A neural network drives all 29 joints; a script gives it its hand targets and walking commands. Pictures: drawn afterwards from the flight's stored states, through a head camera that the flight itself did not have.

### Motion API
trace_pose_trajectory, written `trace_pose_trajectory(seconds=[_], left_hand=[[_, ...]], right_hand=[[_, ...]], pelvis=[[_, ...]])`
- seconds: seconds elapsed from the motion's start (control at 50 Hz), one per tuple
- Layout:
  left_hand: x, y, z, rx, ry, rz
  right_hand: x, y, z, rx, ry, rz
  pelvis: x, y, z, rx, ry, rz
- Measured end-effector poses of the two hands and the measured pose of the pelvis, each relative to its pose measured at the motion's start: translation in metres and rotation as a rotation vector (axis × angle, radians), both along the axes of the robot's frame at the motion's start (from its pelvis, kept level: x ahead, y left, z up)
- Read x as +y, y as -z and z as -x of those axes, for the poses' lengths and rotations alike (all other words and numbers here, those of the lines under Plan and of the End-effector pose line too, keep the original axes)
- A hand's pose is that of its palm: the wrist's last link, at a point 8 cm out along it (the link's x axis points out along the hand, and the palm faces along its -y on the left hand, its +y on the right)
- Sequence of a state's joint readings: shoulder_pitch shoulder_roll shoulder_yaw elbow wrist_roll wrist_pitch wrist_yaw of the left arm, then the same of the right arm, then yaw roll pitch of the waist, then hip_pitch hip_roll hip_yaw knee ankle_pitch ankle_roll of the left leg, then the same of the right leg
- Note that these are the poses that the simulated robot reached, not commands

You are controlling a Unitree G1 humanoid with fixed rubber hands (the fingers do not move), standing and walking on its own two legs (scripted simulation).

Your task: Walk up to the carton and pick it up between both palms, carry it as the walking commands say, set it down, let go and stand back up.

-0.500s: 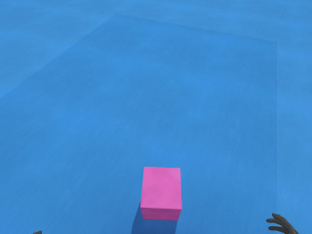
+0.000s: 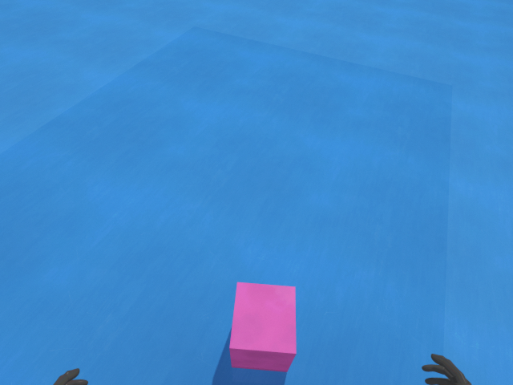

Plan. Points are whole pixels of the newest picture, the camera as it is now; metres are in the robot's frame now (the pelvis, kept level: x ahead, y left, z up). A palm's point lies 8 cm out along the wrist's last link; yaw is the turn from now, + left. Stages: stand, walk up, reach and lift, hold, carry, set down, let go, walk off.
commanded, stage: walk up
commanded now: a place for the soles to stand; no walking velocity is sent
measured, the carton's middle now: (262, 328) +0.42 -0.03 -0.65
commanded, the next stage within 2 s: reach and lift in 0.60 s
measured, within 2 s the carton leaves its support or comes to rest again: neither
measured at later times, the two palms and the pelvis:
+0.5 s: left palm out of the picture +0.10 +0.32 -0.10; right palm out of the picture +0.13 -0.33 -0.10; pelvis +0.00 -0.01 +0.00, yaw +2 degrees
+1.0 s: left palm (99, 357) +0.20 +0.28 -0.11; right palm (433, 355) +0.21 -0.30 -0.11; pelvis +0.01 -0.01 -0.03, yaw -5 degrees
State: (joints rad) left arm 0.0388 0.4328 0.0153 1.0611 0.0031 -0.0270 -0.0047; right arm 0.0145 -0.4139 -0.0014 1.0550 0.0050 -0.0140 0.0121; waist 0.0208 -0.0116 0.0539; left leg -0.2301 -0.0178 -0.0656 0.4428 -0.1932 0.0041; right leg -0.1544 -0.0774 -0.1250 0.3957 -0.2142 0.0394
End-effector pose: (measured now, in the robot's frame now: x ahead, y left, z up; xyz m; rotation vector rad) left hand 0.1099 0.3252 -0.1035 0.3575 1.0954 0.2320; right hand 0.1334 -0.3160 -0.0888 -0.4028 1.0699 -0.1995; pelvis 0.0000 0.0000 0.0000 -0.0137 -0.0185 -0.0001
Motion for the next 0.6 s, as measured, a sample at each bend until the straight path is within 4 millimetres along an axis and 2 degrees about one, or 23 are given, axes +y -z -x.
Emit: trace_pose_trajectory(seconds=[0.32,0.6], left_hand=[[-0.006,0.002,0.013,0.034,-0.033,0.002],[-0.010,-0.001,0.009,0.012,-0.051,-0.002]], right_hand=[[-0.006,0.007,0.007,0.030,-0.010,-0.003],[-0.014,0.008,0.006,0.033,-0.020,0.001]], pelvis=[[-0.008,0.001,0.006,-0.001,-0.016,-0.004],[-0.015,0.002,0.003,-0.002,-0.033,-0.005]])
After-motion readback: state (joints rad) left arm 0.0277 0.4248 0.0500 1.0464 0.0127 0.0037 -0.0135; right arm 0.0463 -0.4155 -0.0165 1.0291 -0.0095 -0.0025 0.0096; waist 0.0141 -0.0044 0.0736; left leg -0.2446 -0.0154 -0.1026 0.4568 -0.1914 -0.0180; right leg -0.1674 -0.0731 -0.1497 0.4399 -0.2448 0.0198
